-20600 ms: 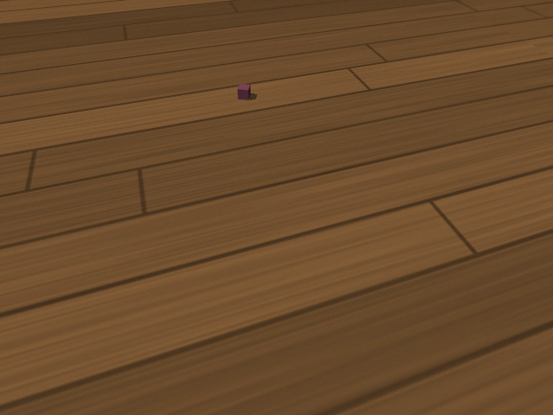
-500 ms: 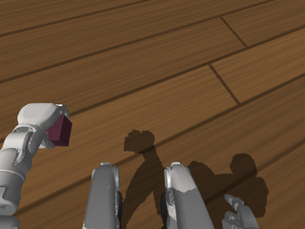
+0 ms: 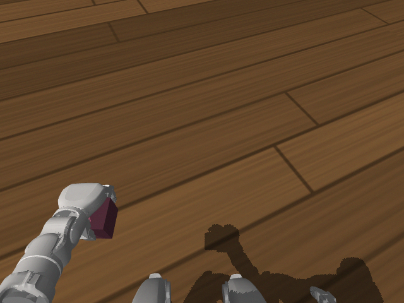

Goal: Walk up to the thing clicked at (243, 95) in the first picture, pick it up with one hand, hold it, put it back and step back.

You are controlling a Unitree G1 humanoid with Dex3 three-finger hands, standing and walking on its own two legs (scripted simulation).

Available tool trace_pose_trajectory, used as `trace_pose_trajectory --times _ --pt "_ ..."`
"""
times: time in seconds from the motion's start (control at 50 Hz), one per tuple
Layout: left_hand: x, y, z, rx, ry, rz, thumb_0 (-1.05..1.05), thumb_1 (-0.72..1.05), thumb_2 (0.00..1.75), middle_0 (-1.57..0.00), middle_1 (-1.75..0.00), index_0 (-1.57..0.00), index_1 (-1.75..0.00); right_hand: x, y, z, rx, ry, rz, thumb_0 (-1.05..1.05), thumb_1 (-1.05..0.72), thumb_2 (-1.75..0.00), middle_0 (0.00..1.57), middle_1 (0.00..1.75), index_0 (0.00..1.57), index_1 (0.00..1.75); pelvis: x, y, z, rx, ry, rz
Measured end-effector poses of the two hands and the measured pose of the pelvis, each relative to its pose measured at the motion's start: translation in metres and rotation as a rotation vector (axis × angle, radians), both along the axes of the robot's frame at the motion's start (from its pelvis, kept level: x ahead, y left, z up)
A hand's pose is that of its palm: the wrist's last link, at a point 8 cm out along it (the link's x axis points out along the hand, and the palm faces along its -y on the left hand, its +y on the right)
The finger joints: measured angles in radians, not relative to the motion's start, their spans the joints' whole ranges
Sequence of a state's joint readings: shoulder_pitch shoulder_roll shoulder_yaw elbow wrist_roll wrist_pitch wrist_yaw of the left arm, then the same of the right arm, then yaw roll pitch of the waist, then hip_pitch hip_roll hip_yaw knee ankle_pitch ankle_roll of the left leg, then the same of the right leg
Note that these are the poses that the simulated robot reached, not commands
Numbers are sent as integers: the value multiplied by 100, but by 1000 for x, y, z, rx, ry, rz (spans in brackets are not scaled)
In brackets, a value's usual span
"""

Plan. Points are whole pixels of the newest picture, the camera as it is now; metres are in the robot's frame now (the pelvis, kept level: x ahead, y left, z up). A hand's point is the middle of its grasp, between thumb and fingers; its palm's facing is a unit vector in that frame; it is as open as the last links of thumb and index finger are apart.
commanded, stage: lift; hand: left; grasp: from above
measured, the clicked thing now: (95, 218) +0.34 +0.24 -0.11
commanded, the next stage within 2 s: hold in 0.28 s
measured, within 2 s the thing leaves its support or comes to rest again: neither
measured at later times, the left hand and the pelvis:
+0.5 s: hand (86, 194) +0.35 +0.23 +0.00, palm faces -0.46 -0.02 -0.89, open 10.2 cm; pelvis +0.03 +0.00 +0.06, yaw +0 degrees
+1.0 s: hand (84, 182) +0.35 +0.22 +0.04, palm faces -0.46 -0.01 -0.89, open 10.2 cm; pelvis +0.05 +0.00 +0.08, yaw -1 degrees
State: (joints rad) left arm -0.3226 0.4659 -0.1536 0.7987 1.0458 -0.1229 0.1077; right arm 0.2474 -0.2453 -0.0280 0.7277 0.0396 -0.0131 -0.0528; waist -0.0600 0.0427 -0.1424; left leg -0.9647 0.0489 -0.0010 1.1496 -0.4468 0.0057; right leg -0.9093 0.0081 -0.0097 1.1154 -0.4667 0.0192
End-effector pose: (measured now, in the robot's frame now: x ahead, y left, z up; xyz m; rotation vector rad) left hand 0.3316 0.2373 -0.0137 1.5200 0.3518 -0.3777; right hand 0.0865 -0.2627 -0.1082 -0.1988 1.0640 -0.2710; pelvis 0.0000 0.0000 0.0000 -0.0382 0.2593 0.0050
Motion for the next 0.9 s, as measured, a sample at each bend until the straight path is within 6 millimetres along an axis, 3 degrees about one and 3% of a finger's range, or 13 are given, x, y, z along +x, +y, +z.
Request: trace_pose_trajectory --times 0.38,0.7,0.9 --pt "16 -10 56 1 13 19 -1 -8 59 -64 -62 -72 -53 19 1 46 29 -4 -25 1 -90 -90 20 30 20 30 26 0 51 22 -95 -7" --pt "31 -11 90 0 10 -4 -1 -6 58 -62 -64 -71 -54 57 2 65 38 -54 -18 1 -90 -90 20 30 20 29 46 0 68 30 -138 -16" --pt "30 -17 101 -7 15 -22 -1 -6 57 -62 -63 -71 -54 70 0 72 42 -73 -9 1 -90 -90 20 30 20 29 50 -2 73 34 -161 -18"
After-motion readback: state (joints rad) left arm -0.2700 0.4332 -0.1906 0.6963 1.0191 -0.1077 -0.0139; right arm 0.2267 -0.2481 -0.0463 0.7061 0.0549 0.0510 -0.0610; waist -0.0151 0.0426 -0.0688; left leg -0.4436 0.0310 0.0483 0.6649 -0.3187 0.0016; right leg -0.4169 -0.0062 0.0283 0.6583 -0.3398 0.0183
